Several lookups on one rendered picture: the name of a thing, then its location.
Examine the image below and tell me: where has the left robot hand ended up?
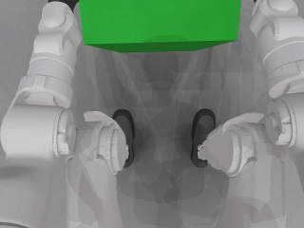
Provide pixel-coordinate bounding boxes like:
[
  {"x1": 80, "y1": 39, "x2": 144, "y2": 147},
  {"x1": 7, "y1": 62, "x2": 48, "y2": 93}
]
[{"x1": 47, "y1": 0, "x2": 79, "y2": 13}]

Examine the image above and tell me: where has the robot right shin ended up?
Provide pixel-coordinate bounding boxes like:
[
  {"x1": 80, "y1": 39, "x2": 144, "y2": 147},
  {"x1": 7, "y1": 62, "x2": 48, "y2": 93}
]
[{"x1": 198, "y1": 112, "x2": 289, "y2": 170}]

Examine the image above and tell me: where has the carton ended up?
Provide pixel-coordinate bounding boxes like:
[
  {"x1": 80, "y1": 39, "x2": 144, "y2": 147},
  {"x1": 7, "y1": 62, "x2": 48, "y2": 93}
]
[{"x1": 79, "y1": 0, "x2": 242, "y2": 53}]

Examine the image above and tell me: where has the left robot foot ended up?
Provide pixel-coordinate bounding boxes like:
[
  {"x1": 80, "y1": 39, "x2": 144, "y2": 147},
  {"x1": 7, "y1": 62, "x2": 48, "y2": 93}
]
[{"x1": 112, "y1": 109, "x2": 135, "y2": 168}]

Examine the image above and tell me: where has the robot right upper arm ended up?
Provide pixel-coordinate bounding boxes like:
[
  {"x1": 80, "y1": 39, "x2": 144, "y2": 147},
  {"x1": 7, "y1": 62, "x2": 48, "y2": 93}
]
[{"x1": 265, "y1": 92, "x2": 304, "y2": 193}]

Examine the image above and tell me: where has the robot right forearm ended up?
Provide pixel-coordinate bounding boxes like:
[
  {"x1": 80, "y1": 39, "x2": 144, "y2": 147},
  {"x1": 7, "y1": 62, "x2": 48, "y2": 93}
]
[{"x1": 249, "y1": 0, "x2": 304, "y2": 99}]

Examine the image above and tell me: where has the robot left upper arm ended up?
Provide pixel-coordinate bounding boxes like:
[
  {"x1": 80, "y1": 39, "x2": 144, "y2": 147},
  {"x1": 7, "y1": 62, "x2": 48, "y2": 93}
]
[{"x1": 0, "y1": 104, "x2": 76, "y2": 228}]

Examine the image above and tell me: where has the robot left forearm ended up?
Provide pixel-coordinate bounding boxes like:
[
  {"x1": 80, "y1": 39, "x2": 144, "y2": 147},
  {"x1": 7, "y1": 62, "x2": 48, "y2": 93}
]
[{"x1": 0, "y1": 1, "x2": 82, "y2": 152}]

